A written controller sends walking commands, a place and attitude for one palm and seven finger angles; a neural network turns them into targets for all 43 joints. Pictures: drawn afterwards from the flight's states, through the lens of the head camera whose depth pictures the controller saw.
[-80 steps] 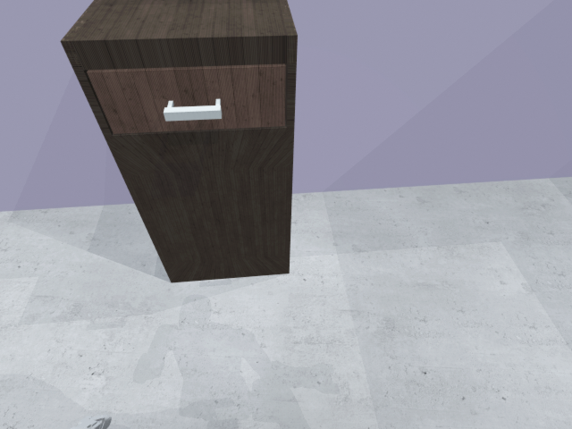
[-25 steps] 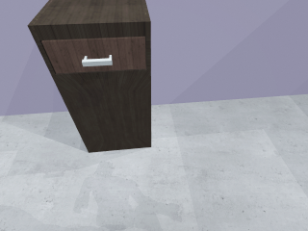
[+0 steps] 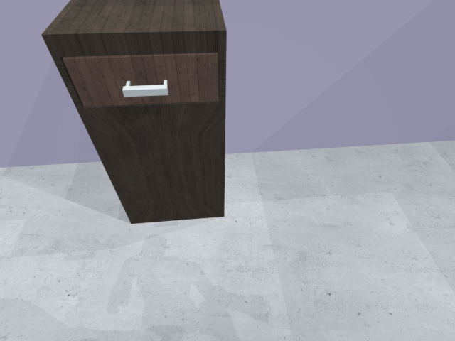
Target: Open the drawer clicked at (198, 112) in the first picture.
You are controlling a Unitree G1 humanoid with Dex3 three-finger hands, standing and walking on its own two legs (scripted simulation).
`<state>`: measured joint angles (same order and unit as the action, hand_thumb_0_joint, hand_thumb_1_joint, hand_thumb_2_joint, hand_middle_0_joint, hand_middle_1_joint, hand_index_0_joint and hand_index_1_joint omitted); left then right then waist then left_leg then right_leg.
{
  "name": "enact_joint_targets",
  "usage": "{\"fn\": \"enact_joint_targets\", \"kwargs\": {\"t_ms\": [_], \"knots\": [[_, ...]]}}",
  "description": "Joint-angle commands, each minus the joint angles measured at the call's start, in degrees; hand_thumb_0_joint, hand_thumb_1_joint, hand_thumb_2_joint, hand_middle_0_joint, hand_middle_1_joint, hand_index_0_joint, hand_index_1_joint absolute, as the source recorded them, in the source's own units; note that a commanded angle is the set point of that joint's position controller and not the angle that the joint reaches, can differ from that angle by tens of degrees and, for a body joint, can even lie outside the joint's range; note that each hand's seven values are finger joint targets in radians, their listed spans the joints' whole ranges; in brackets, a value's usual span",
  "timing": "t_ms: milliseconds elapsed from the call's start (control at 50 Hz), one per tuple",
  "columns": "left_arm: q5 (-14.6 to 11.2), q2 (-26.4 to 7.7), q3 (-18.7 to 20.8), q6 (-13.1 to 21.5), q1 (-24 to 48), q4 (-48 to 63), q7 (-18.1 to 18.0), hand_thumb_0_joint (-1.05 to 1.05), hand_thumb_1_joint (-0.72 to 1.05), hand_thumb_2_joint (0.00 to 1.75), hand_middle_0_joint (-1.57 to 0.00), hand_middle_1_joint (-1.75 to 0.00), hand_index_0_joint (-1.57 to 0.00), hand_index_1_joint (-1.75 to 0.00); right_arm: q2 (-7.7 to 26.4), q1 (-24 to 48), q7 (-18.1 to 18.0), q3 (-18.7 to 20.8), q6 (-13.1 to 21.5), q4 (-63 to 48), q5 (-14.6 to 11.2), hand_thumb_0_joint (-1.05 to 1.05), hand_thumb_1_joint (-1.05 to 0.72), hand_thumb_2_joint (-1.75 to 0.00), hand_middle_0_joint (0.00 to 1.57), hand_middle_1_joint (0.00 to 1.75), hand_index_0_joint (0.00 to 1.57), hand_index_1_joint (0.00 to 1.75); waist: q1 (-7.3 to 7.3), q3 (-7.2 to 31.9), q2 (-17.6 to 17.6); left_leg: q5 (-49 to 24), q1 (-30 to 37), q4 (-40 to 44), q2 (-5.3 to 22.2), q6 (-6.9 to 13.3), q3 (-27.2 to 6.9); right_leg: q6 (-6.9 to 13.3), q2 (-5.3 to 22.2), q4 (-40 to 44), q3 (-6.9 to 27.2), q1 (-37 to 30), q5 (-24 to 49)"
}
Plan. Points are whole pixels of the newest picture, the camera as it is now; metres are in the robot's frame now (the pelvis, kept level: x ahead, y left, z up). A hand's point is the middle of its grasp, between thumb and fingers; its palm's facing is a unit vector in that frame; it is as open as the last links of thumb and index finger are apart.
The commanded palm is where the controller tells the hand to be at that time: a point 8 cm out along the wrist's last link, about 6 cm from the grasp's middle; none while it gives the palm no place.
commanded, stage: turn to face it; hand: left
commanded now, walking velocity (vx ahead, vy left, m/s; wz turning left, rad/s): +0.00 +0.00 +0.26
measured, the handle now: (146, 87) +0.77 +0.29 +0.02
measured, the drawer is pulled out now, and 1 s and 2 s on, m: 0.00 0.00 0.00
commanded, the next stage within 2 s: take the last steps up to it in 0.26 s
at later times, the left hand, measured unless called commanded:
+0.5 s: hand out of the picture +0.01 +0.21 -0.19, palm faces +0.11 -0.97 -0.22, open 7.4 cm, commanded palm none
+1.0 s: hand out of the picture +0.15 +0.19 -0.18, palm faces +0.21 -0.96 -0.20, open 7.3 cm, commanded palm none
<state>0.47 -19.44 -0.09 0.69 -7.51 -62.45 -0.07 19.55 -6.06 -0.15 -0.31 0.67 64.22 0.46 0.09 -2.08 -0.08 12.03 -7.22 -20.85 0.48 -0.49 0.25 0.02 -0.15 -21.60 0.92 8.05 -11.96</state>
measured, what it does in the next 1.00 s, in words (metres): walks ahead: right foot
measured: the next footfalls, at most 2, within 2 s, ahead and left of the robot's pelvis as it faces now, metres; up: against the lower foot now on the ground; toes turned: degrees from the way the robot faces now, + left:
right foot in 0.90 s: +0.18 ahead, -0.09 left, +0.00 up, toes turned +1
left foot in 1.26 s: +0.29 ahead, +0.16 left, +0.00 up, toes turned +18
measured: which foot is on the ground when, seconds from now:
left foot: down 0.00-0.90, up 0.92-1.00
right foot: down 0.00-0.60, up 0.62-0.88, down 0.90-1.00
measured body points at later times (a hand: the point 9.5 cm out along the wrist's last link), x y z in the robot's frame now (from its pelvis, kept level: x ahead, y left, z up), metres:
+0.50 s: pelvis -0.01 +0.01 -0.01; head +0.00 +0.01 +0.44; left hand +0.00 +0.26 -0.17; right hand +0.06 -0.22 -0.17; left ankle -0.01 +0.13 -0.74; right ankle +0.00 -0.12 -0.75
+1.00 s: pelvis +0.11 +0.01 -0.02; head +0.12 +0.00 +0.43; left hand +0.13 +0.24 -0.16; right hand +0.05 -0.22 -0.17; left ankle +0.03 +0.11 -0.69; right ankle +0.14 -0.10 -0.75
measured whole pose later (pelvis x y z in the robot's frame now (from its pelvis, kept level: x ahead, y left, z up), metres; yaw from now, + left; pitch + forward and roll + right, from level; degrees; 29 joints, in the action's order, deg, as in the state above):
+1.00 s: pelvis +0.11 +0.01 -0.02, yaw +9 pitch -1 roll -1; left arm 0.9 -8.3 3.2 4.1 -13.3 -59.0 -0.9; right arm 8.6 -24.8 -0.5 2.4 0.1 67.5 1.4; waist -1.1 -1.5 2.0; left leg 25.6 -19.4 -57.6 2.8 1.2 1.5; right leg 1.8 1.4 -32.5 -8.2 15.3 -16.5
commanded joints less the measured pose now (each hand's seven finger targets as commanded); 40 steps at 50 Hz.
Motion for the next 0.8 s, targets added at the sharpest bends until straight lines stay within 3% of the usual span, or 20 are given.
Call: {"fn": "enact_joint_targets", "kwargs": {"t_ms": [0, 180, 320, 340, 380, 420, 460, 500, 520, 540, 560, 580, 600, 620, 640, 680, 720, 780], "knots": [[0.13, -11.92, 2.35, 1.02, 1.9, 3.98, -0.74, 0.0, 0.9, 0.9, -0.2, -0.3, -0.2, -0.3, 11.42, 2.62, -0.64, 2.35, 1.13, -4.07, -0.12, 0.0, -0.9, -0.9, 0.2, 0.3, 0.2, 0.3, -0.05, 4.31, 0.16, -11.65, 0.75, 1.97, 6.22, 1.9, -5.84, 1.26, 7.29, 2.21, 4.47, -0.95, 11.39], [0.16, -6.0, 1.59, -0.85, -1.54, 4.82, -1.47, 0.0, 0.9, 0.9, -0.2, -0.3, -0.2, -0.3, 4.86, -0.81, -0.38, 1.43, -0.59, -4.89, 0.13, 0.0, -0.9, -0.9, 0.2, 0.3, 0.2, 0.3, 0.22, 4.07, 0.31, -13.12, -3.56, -2.19, 5.38, 1.21, -6.66, 0.05, 8.01, -2.05, 2.31, 0.21, 10.09], [0.24, -4.63, 2.17, -1.37, -3.57, 6.45, -1.91, 0.0, 0.9, 0.9, -0.2, -0.3, -0.2, -0.3, 2.91, -2.78, -0.33, 2.04, -1.29, -6.57, 0.18, 0.0, -0.9, -0.9, 0.2, 0.3, 0.2, 0.3, 0.27, 3.51, -0.79, -10.71, -7.81, -5.56, 4.1, 1.36, -7.73, 0.38, 8.99, -4.11, 1.86, 1.79, 6.37], [0.23, -4.25, 2.08, -1.37, -3.92, 6.4, -1.92, 0.0, 0.9, 0.9, -0.2, -0.3, -0.2, -0.3, 2.33, -2.93, -0.33, 2.04, -1.32, -6.49, 0.17, 0.0, -0.9, -0.9, 0.2, 0.3, 0.2, 0.3, 0.32, 3.27, -0.98, -8.77, -8.19, -5.52, 3.85, 1.42, -7.93, 0.5, 9.02, -3.53, 2.2, 2.57, 4.02], [0.54, -3.48, 2.15, -1.18, -5.5, 5.67, -1.56, 0.0, 0.9, 0.9, -0.2, -0.3, -0.2, -0.3, 1.35, -4.34, -0.25, 1.78, -1.35, -6.1, 0.51, 0.0, -0.9, -0.9, 0.2, 0.3, 0.2, 0.3, 0.34, 3.48, -3.3, 2.95, -9.33, -6.17, 2.5, 1.57, -7.41, 0.85, 9.06, 0.01, 3.15, 2.56, -11.62], [0.9, -3.8, 2.62, -1.3, -6.93, 5.36, -1.13, 0.0, 0.9, 0.9, -0.2, -0.3, -0.2, -0.3, -0.23, -5.9, -0.15, 2.01, -1.59, -5.98, 1.01, 0.0, -0.9, -0.9, 0.2, 0.3, 0.2, 0.3, 0.51, -0.7, -7.23, 15.33, -13.3, -9.58, 0.07, 1.43, -4.48, 2.67, 11.4, 5.44, 7.16, 5.9, -27.3], [0.96, -3.96, 3.17, -1.01, -8.1, 5.26, -0.99, 0.0, 0.9, 0.9, -0.2, -0.3, -0.2, -0.3, -1.9, -8.28, -0.14, 2.32, -1.29, -5.66, 1.07, 0.0, -0.9, -0.9, 0.2, 0.3, 0.2, 0.3, -0.07, -2.09, -9.09, 13.13, -12.14, -15.16, -0.25, 1.35, -0.8, 4.65, 14.49, 8.41, 10.18, 8.88, -31.39], [0.81, -2.99, 3.42, -0.41, -8.51, 4.94, -0.89, 0.0, 0.9, 0.9, -0.2, -0.3, -0.2, -0.3, -3.32, -11.51, -0.02, 2.48, -0.6, -4.79, 1.01, 0.0, -0.9, -0.9, 0.2, 0.3, 0.2, 0.3, -1.45, -2.5, -4.59, 12.17, -8.09, -13.84, 0.87, 1.8, 0.52, 5.1, 13.93, 5.79, 7.18, 11.89, -29.79], [0.8, -1.78, 3.35, -0.35, -8.06, 4.88, -0.7, 0.0, 0.9, 0.9, -0.2, -0.3, -0.2, -0.3, -3.68, -14.06, -0.07, 2.44, -0.21, -4.02, 1.02, 0.0, -0.9, -0.9, 0.2, 0.3, 0.2, 0.3, -2.4, -3.6, -1.59, 13.86, -5.5, -9.85, 1.52, 2.36, -0.89, 4.28, 11.33, 2.01, 3.78, 14.85, -28.36], [0.73, 0.04, 3.09, -0.41, -7.74, 5.11, -0.37, 0.0, 0.9, 0.9, -0.2, -0.3, -0.2, -0.3, -3.0, -17.03, -0.15, 2.72, 0.21, -3.07, 1.12, 0.0, -0.9, -0.9, 0.2, 0.3, 0.2, 0.3, -3.17, -4.98, 4.4, 18.73, -4.49, -3.62, 3.83, 3.58, -6.68, 2.69, 7.14, -4.82, -0.57, 17.62, -26.23], [0.72, 2.84, 2.69, -0.36, -6.43, 6.04, -0.13, 0.0, 0.9, 0.9, -0.2, -0.3, -0.2, -0.3, -0.54, -20.47, -0.43, 3.36, 0.68, -2.11, 1.32, 0.0, -0.9, -0.9, 0.2, 0.3, 0.2, 0.3, -4.35, -7.05, 13.77, 27.59, -5.05, 6.36, 10.46, 6.18, -17.86, 0.56, 1.99, -16.54, -7.12, 21.16, -22.68], [1.09, 4.01, 2.35, 0.1, -4.49, 7.3, -0.01, 0.0, 0.9, 0.9, -0.2, -0.3, -0.2, -0.3, 1.37, -23.14, -0.85, 3.89, 1.13, -1.84, 1.24, 0.0, -0.9, -0.9, 0.2, 0.3, 0.2, 0.3, -4.78, -8.61, 17.19, 30.75, -3.23, 12.68, 16.07, 10.43, -29.93, 0.17, -0.11, -26.11, -7.94, 26.47, -19.42], [1.31, 4.39, 2.46, 0.4, -2.96, 7.79, 0.06, 0.0, 0.9, 0.9, -0.2, -0.3, -0.2, -0.3, 1.07, -23.98, -1.29, 3.8, 1.4, -1.52, 1.23, 0.0, -0.9, -0.9, 0.2, 0.3, 0.2, 0.3, -5.1, -9.65, 13.49, 25.65, -1.48, 13.92, 18.19, 13.39, -32.9, 0.75, 1.83, -33.8, -4.22, 30.63, -18.45], [1.26, 4.78, 2.51, 0.94, -2.74, 7.82, 0.25, 0.0, 0.9, 0.9, -0.2, -0.3, -0.2, -0.3, 0.18, -23.42, -1.52, 3.54, 1.79, -1.87, 1.08, 0.0, -0.9, -0.9, 0.2, 0.3, 0.2, 0.3, -4.45, -8.86, 9.92, 18.94, -0.94, 13.07, 18.35, 14.32, -31.47, 0.88, 3.66, -37.12, -2.36, 31.32, -17.1], [1.25, 5.07, 2.66, 1.26, -3.27, 7.39, 0.54, 0.0, 0.9, 0.9, -0.2, -0.3, -0.2, -0.3, -0.79, -22.32, -1.64, 3.18, 2.33, -2.14, 1.03, 0.0, -0.9, -0.9, 0.2, 0.3, 0.2, 0.3, -3.7, -7.69, 7.47, 12.86, -0.95, 12.12, 17.53, 14.02, -27.97, 0.66, 4.88, -37.42, -1.57, 29.87, -15.61], [1.01, 6.19, 2.64, 1.41, -5.05, 6.78, 1.08, 0.0, 0.9, 0.9, -0.2, -0.3, -0.2, -0.3, -1.57, -20.83, -1.92, 3.03, 3.05, -2.02, 0.93, 0.0, -0.9, -0.9, 0.2, 0.3, 0.2, 0.3, -2.12, -3.68, 6.55, 2.28, 1.49, 9.82, 15.22, 13.11, -20.9, -0.12, 5.15, -33.05, -2.73, 26.5, -13.82], [0.84, 7.44, 2.51, 1.09, -4.81, 6.64, 1.25, 0.0, 0.9, 0.9, -0.2, -0.3, -0.2, -0.3, -2.12, -21.37, -2.13, 3.16, 3.23, -1.33, 0.89, 0.0, -0.9, -0.9, 0.2, 0.3, 0.2, 0.3, -2.11, -2.77, 7.57, -1.95, 0.43, 9.05, 13.5, 12.27, -16.22, -0.74, 4.88, -27.74, -4.25, 22.3, -11.54], [0.66, 8.24, 2.65, 1.12, -5.77, 6.32, 1.33, 0.0, 0.9, 0.9, -0.2, -0.3, -0.2, -0.3, -2.12, -20.67, -2.07, 3.43, 2.86, -0.54, 1.03, 0.0, -0.9, -0.9, 0.2, 0.3, 0.2, 0.3, -1.06, -1.94, 7.21, -2.7, -2.77, 6.87, 12.36, 10.55, -12.75, -0.9, 3.24, -17.82, -6.61, 13.62, -8.54]]}}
